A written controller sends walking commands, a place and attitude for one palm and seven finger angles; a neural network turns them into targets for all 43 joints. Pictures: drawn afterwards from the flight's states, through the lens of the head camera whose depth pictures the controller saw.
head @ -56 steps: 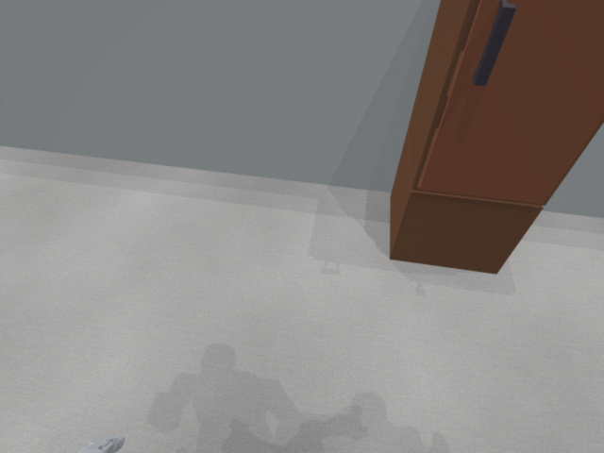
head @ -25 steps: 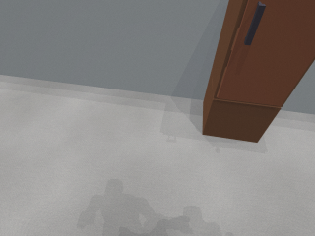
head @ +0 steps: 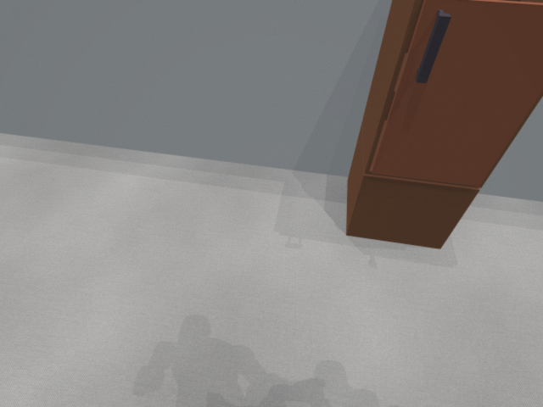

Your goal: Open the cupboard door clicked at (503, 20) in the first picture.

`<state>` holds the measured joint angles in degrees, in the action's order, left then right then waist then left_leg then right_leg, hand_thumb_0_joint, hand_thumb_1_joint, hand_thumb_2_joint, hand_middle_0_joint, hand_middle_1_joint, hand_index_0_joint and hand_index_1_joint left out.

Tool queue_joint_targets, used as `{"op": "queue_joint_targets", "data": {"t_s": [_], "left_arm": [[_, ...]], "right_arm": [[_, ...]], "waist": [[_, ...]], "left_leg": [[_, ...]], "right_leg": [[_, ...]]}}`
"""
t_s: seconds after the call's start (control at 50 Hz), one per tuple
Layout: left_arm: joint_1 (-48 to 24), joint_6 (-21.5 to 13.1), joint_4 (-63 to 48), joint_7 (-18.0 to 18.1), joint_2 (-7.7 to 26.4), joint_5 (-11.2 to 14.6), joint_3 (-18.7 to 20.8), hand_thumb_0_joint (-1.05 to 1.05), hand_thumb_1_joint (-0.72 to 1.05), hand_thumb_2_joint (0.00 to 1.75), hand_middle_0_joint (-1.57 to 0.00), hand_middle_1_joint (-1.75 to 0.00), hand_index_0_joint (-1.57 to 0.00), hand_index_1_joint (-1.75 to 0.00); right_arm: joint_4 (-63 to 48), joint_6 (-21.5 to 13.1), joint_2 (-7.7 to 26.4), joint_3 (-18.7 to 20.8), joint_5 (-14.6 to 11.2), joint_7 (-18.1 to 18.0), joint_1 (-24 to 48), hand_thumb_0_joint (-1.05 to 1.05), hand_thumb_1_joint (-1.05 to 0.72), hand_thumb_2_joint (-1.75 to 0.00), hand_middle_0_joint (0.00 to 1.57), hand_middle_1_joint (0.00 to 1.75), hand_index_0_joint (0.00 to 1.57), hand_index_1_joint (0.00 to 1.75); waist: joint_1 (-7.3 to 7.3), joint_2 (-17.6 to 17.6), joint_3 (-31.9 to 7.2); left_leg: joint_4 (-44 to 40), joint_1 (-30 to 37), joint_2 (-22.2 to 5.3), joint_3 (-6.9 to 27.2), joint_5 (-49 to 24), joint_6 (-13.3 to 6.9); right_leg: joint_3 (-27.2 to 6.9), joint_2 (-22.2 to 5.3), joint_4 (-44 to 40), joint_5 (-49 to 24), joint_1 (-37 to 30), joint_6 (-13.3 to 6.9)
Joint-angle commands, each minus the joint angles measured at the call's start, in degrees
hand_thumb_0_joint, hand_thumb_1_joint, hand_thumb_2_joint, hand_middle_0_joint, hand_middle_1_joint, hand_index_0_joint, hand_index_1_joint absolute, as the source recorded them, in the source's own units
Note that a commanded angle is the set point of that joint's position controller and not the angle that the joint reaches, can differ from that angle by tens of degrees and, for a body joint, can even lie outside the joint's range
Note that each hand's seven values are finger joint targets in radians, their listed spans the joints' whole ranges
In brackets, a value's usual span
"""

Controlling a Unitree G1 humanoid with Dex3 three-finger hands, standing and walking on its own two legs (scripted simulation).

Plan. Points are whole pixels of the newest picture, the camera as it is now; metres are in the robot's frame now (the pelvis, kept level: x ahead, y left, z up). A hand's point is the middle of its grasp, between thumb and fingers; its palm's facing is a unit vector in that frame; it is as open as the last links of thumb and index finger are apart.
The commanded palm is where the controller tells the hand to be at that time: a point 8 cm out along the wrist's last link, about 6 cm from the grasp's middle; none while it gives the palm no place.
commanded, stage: look at it before walking up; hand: left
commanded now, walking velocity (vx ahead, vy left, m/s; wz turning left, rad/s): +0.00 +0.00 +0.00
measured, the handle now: (430, 46) +0.97 -0.38 +0.13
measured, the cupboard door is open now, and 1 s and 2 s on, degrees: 0 0 0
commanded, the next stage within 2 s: walk to a spot facing it in 0.32 s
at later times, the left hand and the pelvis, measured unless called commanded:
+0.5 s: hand out of the picture +0.07 +0.25 -0.16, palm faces -0.03 -0.94 -0.34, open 7.4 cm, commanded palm none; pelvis +0.01 +0.00 +0.00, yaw -1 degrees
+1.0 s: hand out of the picture +0.06 +0.16 -0.17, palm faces -0.19 -0.94 -0.27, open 7.4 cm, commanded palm none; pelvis -0.02 -0.03 -0.01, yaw -14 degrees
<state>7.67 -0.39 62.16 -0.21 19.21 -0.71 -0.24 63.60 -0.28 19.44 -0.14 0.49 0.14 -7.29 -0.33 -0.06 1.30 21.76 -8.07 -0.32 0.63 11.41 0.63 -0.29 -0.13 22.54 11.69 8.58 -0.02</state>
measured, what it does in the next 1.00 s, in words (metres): lifts its left foot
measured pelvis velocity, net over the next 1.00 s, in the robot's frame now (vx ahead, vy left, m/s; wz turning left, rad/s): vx -0.02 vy -0.03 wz -0.25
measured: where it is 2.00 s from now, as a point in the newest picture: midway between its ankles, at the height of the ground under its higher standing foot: outside the picture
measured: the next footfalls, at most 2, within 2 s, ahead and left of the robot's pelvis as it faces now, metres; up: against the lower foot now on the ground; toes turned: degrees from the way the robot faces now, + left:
left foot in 1.36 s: +0.05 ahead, +0.13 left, +0.00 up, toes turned -26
right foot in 1.84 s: -0.12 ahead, -0.07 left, +0.00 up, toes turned -50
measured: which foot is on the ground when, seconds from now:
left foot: down 0.00-0.84, up 0.86-1.00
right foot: down 0.00-1.00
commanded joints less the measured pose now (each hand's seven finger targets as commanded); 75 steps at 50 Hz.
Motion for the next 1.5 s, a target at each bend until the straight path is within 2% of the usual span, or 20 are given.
{"op": "queue_joint_targets", "data": {"t_s": [0.0, 0.42, 0.56, 0.66, 0.72, 0.78, 0.8, 0.82, 0.84, 0.88, 0.96, 1.18, 1.24, 1.3, 1.32, 1.34, 1.36, 1.38, 1.42, 1.48], "left_arm": [[-2.78, -1.14, -3.8, 0.83, 12.02, 0.09, 2.32, 0.0, 0.9, 0.9, -0.2, -0.3, -0.2, -0.3], [-1.99, -1.16, -3.39, 0.81, 12.09, 0.12, 2.3, 0.0, 0.9, 0.9, -0.2, -0.3, -0.2, -0.3], [2.16, 2.01, -5.96, 0.92, 6.27, -0.18, 2.45, 0.0, 0.9, 0.9, -0.2, -0.3, -0.2, -0.3], [3.09, 2.78, -9.46, 0.1, 4.54, -0.36, 3.33, 0.0, 0.9, 0.9, -0.2, -0.3, -0.2, -0.3], [4.69, 3.31, -11.01, -0.26, 2.33, -0.38, 4.03, 0.0, 0.9, 0.9, -0.2, -0.3, -0.2, -0.3], [10.54, 2.84, -10.68, -0.63, 1.39, -0.51, 4.8, 0.0, 0.9, 0.9, -0.2, -0.3, -0.2, -0.3], [13.42, 2.03, -10.05, -0.48, 3.8, -0.87, 5.36, 0.0, 0.9, 0.9, -0.2, -0.3, -0.2, -0.3], [14.21, 1.02, -10.43, 0.56, 10.41, -1.61, 6.57, 0.0, 0.9, 0.9, -0.2, -0.3, -0.2, -0.3], [14.97, 1.44, -10.78, 1.25, 10.14, -0.56, 6.38, 0.0, 0.9, 0.9, -0.2, -0.3, -0.2, -0.3], [9.09, 1.43, -12.54, 1.4, 7.22, -0.55, 6.38, 0.0, 0.9, 0.9, -0.2, -0.3, -0.2, -0.3], [8.12, 0.65, -12.92, 1.23, 4.11, -0.11, 5.81, 0.0, 0.9, 0.9, -0.2, -0.3, -0.2, -0.3], [10.56, 1.59, -12.45, 0.98, 4.67, -0.82, 6.68, 0.0, 0.9, 0.9, -0.2, -0.3, -0.2, -0.3], [7.94, 2.04, -13.36, 1.0, 5.88, -0.97, 7.07, 0.0, 0.9, 0.9, -0.2, -0.3, -0.2, -0.3], [4.0, 2.55, -14.44, 0.92, 5.44, -0.59, 7.01, 0.0, 0.9, 0.9, -0.2, -0.3, -0.2, -0.3], [3.46, 2.65, -15.25, 0.68, 3.31, -0.19, 6.5, 0.0, 0.9, 0.9, -0.2, -0.3, -0.2, -0.3], [4.36, 2.75, -16.33, 0.0, -0.46, 0.28, 5.95, 0.0, 0.9, 0.9, -0.2, -0.3, -0.2, -0.3], [3.24, 2.77, -16.6, 0.03, 0.96, -0.51, 6.39, 0.0, 0.9, 0.9, -0.2, -0.3, -0.2, -0.3], [4.68, 3.12, -16.03, -0.26, 2.67, -1.12, 7.35, 0.0, 0.9, 0.9, -0.2, -0.3, -0.2, -0.3], [6.45, 3.82, -13.73, -1.25, 2.56, -1.55, 8.09, 0.0, 0.9, 0.9, -0.2, -0.3, -0.2, -0.3], [7.05, 3.95, -13.52, -1.86, 0.14, -1.1, 7.15, 0.0, 0.9, 0.9, -0.2, -0.3, -0.2, -0.3]], "right_arm": [[-3.67, -1.54, 11.49, 2.22, 0.08, -0.78, 3.3, 0.0, -0.9, -0.9, 0.2, 0.3, 0.2, 0.3], [-3.46, -1.71, 12.04, 2.23, -0.04, -0.96, 3.32, 0.0, -0.9, -0.9, 0.2, 0.3, 0.2, 0.3], [-5.78, 0.57, 5.75, 2.62, 0.16, -1.81, -1.8, 0.0, -0.9, -0.9, 0.2, 0.3, 0.2, 0.3], [-9.32, 0.92, 7.31, 4.35, 0.27, -2.01, -0.89, 0.0, -0.9, -0.9, 0.2, 0.3, 0.2, 0.3], [-11.15, 0.4, 7.02, 5.03, 0.42, -1.91, 0.86, 0.0, -0.9, -0.9, 0.2, 0.3, 0.2, 0.3], [-12.88, 0.66, 6.27, 5.56, 0.73, -1.92, 4.03, 0.0, -0.9, -0.9, 0.2, 0.3, 0.2, 0.3], [-13.24, 1.25, 4.66, 5.38, 0.38, -1.7, 3.6, 0.0, -0.9, -0.9, 0.2, 0.3, 0.2, 0.3], [-15.1, 1.54, -0.97, 4.41, 0.21, -1.42, 1.75, 0.0, -0.9, -0.9, 0.2, 0.3, 0.2, 0.3], [-15.92, 1.93, 0.63, 4.52, 0.12, -1.67, 3.41, 0.0, -0.9, -0.9, 0.2, 0.3, 0.2, 0.3], [-14.7, 1.79, 0.75, 4.9, 0.08, -1.42, 2.76, 0.0, -0.9, -0.9, 0.2, 0.3, 0.2, 0.3], [-12.89, 1.61, -0.2, 4.81, 0.28, -1.33, 0.59, 0.0, -0.9, -0.9, 0.2, 0.3, 0.2, 0.3], [-15.6, 1.48, -0.88, 4.5, 0.03, -2.01, 3.98, 0.0, -0.9, -0.9, 0.2, 0.3, 0.2, 0.3], [-15.74, 1.04, -1.11, 4.46, -0.55, -2.21, 1.55, 0.0, -0.9, -0.9, 0.2, 0.3, 0.2, 0.3], [-13.95, 0.21, -0.8, 4.52, -0.84, -2.65, -5.85, 0.0, -0.9, -0.9, 0.2, 0.3, 0.2, 0.3], [-13.57, -0.4, 1.71, 4.9, -0.73, -3.03, -8.38, 0.0, -0.9, -0.9, 0.2, 0.3, 0.2, 0.3], [-14.52, -0.59, 7.09, 5.86, 0.06, -2.98, -7.25, 0.0, -0.9, -0.9, 0.2, 0.3, 0.2, 0.3], [-16.19, 0.1, 8.8, 6.08, -0.11, -2.68, -5.11, 0.0, -0.9, -0.9, 0.2, 0.3, 0.2, 0.3], [-17.67, 0.28, 6.39, 5.26, 0.44, -2.46, -1.33, 0.0, -0.9, -0.9, 0.2, 0.3, 0.2, 0.3], [-18.58, -0.12, 2.47, 4.17, 0.72, -2.73, 3.58, 0.0, -0.9, -0.9, 0.2, 0.3, 0.2, 0.3], [-17.65, -0.57, 1.08, 3.95, 0.71, -2.69, 0.3, 0.0, -0.9, -0.9, 0.2, 0.3, 0.2, 0.3]], "waist": [[0.4, 0.2, -1.25], [0.42, 0.22, -3.55], [-0.13, 0.57, -1.71], [0.17, -5.68, -1.24], [1.13, -11.88, -1.36], [4.65, -7.77, -2.17], [5.76, 1.71, -2.19], [4.9, 22.94, -1.1], [5.34, 17.3, -1.26], [2.89, 11.75, 0.02], [1.45, 5.58, -4.26], [3.61, 8.42, -4.48], [2.46, 9.32, -5.61], [-0.96, 9.33, -7.17], [-2.33, 3.63, -8.05], [-1.92, -14.76, -6.43], [-1.42, -15.37, -3.33], [0.48, -10.2, -1.21], [3.31, -7.69, 2.47], [2.58, -8.9, 1.53]], "left_leg": [[-3.97, -0.68, -6.08, 5.52, -4.83, -2.17], [-3.67, 1.94, -6.74, 5.02, -8.72, -2.16], [2.34, 0.77, -8.33, 0.59, -7.2, -1.25], [0.1, -1.56, -14.31, 3.98, -2.87, -4.65], [-1.8, -3.3, -20.99, 5.52, -12.4, -10.12], [9.12, -7.93, -18.2, -1.71, -11.69, -6.05], [22.26, -12.48, -12.33, -6.79, -2.87, -1.32], [38.3, -26.98, -1.81, -8.68, 21.9, 3.05], [43.11, -25.19, -1.85, -0.02, 22.62, 2.16], [45.44, -25.43, -3.98, 1.51, 15.73, 1.92], [42.82, -23.83, -3.95, 0.88, 8.3, 3.37], [28.49, -19.68, -1.59, 0.94, 12.34, 3.45], [20.53, -14.03, -0.55, 0.91, 13.63, 2.29], [4.02, 0.54, 0.33, -0.03, 5.12, 1.15], [-2.2, 9.22, -4.83, 4.29, 4.35, -0.54], [-9.36, 12.84, -19.88, 19.43, 6.42, -3.69], [-9.4, 3.13, -27.65, 23.49, 3.91, -7.6], [-10.37, -4.92, -26.4, 20.97, 6.57, -9.8], [-9.1, -10.41, -18.2, 9.42, 3.61, -7.2], [-5.65, -3.9, -14.16, 1.44, -5.05, -6.56]], "right_leg": [[-6.28, -6.74, -4.9, -2.9, 1.0, -1.85], [-5.97, -6.76, -4.19, -8.33, -0.41, -1.84], [-8.21, -5.11, 3.32, -13.87, 6.48, -1.42], [-5.35, -0.67, 14.83, -5.37, 12.13, -0.35], [-0.85, -0.39, 28.64, 16.35, 13.48, 1.08], [-0.08, -2.14, 17.16, 9.3, 5.07, 0.52], [-5.25, -4.93, 4.99, -2.52, 0.89, -0.34], [-30.64, -18.96, -4.75, -17.29, -1.48, -4.18], [-32.45, -20.99, -7.25, -18.72, 2.34, -7.92], [-27.82, -16.41, -6.32, -8.87, 4.42, -9.79], [-19.89, -11.51, -2.72, -17.71, -0.62, -8.76], [-26.64, -9.85, -3.3, -13.97, -0.35, -10.61], [-28.51, -9.67, -2.4, -15.81, 2.09, -10.5], [-27.0, -5.84, 1.14, -11.39, 10.69, -5.99], [-22.55, -0.98, 6.32, -3.87, 18.62, -2.95], [-11.97, 6.92, 19.12, 13.64, 29.84, 0.33], [-6.32, 4.58, 31.44, 20.05, 29.06, 2.63], [-6.61, 2.74, 40.16, 17.41, 26.35, 3.44], [-5.01, 2.03, 49.19, 10.49, 24.15, 4.05], [-2.33, 1.08, 50.63, 7.33, 27.06, 4.7]]}}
